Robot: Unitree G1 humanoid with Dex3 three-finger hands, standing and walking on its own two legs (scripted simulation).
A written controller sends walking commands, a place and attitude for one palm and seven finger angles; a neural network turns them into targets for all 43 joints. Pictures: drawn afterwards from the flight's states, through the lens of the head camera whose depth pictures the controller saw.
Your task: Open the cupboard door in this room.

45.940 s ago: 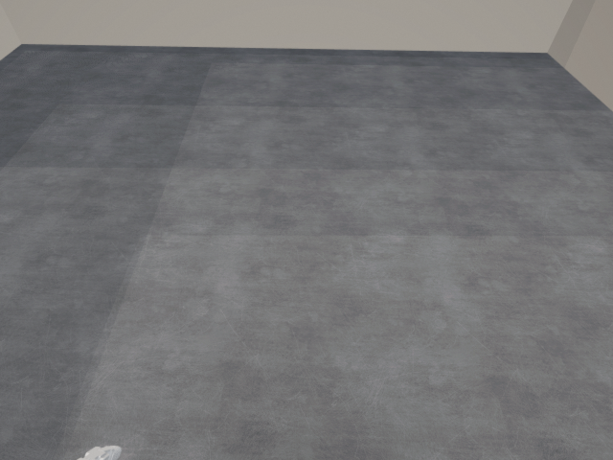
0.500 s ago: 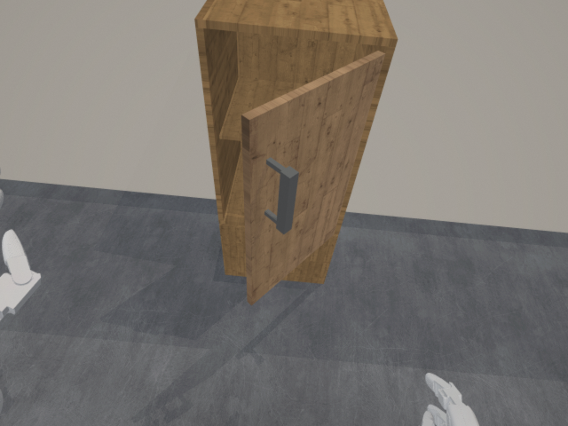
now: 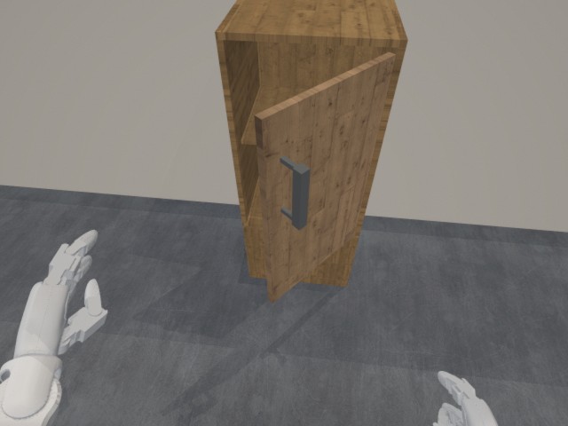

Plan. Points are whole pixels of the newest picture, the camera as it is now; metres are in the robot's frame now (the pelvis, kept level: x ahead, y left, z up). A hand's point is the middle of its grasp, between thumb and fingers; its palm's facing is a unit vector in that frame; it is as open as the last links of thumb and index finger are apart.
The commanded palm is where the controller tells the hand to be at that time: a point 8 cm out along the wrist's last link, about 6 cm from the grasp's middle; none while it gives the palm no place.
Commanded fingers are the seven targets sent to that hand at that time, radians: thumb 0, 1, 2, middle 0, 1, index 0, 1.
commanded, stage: let the arm hang, fingers relaxed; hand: left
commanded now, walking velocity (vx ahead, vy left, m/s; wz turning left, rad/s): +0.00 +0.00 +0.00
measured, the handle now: (292, 193) +0.53 +0.03 +0.01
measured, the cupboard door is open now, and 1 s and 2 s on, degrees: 49 49 49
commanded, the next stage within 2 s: look to check the result in 1.02 s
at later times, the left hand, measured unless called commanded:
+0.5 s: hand out of the picture -0.11 +0.18 -0.17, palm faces +0.07 -0.98 -0.20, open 7.3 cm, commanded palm none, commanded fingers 0.00 0.90 0.90 -0.20 -0.30 -0.20 -0.30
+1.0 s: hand out of the picture +0.00 +0.15 -0.17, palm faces +0.08 -0.98 -0.17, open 7.3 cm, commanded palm none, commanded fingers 0.00 0.90 0.90 -0.20 -0.30 -0.20 -0.30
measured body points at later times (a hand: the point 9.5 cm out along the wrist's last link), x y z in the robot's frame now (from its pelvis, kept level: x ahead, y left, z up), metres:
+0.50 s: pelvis -0.02 +0.00 +0.00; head +0.01 +0.01 +0.45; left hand -0.11 +0.23 -0.15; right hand -0.05 -0.22 -0.15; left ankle +0.04 +0.10 -0.73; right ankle -0.01 -0.10 -0.73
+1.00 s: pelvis +0.00 -0.01 +0.01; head +0.01 -0.01 +0.46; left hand +0.00 +0.20 -0.16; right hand +0.00 -0.22 -0.16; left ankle +0.04 +0.10 -0.73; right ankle -0.01 -0.10 -0.73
